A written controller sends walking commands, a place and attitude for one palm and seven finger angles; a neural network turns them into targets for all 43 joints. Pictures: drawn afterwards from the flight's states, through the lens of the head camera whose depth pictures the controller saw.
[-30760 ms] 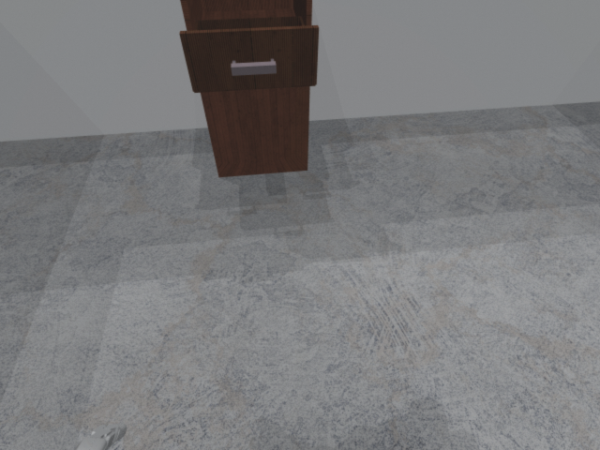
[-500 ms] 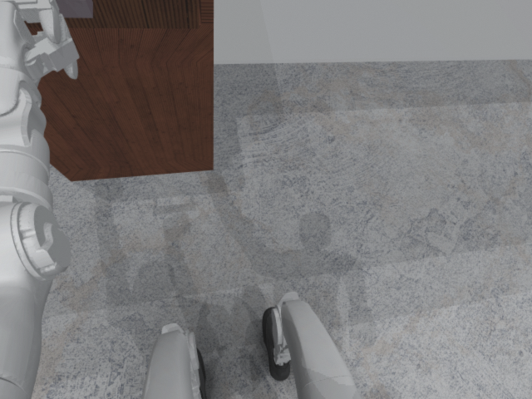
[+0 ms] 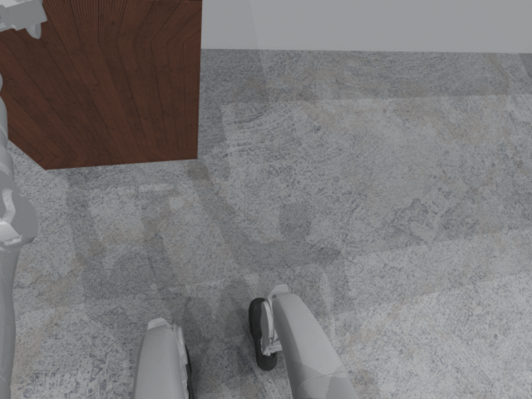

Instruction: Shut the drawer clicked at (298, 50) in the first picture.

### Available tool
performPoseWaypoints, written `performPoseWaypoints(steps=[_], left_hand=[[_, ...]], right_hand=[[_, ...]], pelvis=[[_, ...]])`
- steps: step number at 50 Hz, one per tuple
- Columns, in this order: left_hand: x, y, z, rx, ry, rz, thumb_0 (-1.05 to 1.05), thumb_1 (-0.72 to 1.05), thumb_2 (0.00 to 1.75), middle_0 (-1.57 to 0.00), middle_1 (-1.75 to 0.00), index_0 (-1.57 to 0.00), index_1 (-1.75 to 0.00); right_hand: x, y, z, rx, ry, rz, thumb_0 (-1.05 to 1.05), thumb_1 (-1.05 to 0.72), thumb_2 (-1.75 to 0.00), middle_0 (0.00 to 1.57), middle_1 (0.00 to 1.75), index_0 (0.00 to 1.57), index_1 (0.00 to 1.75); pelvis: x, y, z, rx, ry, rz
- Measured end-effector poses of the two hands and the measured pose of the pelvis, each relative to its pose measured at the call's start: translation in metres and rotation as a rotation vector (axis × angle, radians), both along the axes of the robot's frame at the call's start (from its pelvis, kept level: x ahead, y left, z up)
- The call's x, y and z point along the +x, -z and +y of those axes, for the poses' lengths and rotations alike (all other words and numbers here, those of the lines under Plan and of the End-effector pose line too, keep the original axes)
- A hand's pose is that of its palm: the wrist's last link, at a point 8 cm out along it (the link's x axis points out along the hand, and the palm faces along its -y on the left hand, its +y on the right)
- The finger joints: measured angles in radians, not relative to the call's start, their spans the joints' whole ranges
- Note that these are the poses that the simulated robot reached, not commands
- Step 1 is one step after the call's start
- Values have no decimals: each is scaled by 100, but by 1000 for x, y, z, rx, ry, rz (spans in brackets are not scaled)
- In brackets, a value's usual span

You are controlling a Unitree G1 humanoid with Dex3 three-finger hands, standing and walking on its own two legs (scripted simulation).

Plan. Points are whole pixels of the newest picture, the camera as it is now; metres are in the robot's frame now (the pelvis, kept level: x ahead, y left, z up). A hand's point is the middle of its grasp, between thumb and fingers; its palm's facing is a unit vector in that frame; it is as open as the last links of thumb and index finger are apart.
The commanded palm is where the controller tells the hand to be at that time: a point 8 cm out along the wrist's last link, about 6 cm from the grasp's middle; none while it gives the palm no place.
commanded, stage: pull the fist back off the drawer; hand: left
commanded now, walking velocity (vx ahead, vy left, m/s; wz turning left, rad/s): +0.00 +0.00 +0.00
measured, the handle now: out of the picture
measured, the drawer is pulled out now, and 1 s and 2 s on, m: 0.00 0.00 0.00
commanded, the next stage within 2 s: draw the hand back to the body in 0.80 s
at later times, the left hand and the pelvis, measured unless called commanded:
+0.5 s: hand out of the picture +0.61 +0.18 +0.07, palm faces -0.03 -1.00 -0.05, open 3.5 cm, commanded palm +0.61 +0.18 +0.08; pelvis -0.02 +0.01 -0.02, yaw -1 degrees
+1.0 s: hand (30, 2) +0.60 +0.17 +0.08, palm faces +0.01 -1.00 -0.06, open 3.2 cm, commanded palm +0.55 +0.20 +0.10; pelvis +0.03 +0.00 +0.02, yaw -1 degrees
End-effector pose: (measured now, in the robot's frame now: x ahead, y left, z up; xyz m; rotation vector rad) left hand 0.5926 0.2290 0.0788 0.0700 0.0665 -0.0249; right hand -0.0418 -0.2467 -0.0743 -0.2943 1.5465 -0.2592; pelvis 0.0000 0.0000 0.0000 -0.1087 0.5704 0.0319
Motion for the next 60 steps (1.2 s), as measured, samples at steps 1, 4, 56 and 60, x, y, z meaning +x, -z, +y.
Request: performPoseWaypoints(steps=[1, 4, 56, 60], left_hand=[[0, 0, 0, 0, 0, 0, 13, 65, 93, -140, -160, -140, -160], [0, 0, 1, 0, 1, -2, 13, 64, 93, -140, -160, -140, -160], [-58, -26, 6, 30, -10, -20, 3, 87, 90, -139, -159, -140, -160], [-95, -48, 14, 3, -28, -3, 2, 88, 90, -140, -159, -140, -160]], right_hand=[[-1, 0, 0, -3, -1, -2, 0, -91, -90, 20, 30, 20, 30], [-6, 1, 1, -11, -2, -7, 0, -91, -90, 20, 30, 20, 30], [91, -25, 0, 113, 21, -161, 0, -91, -90, 20, 30, 20, 30], [136, -44, -4, 122, -22, -287, 0, -91, -90, 20, 30, 20, 30]], pelvis=[[-1, 1, 0, -1, 0, 2], [-5, 4, 1, -3, 0, 6], [50, -52, 1, 46, 52, -97], [64, -72, -2, 54, 45, -163]])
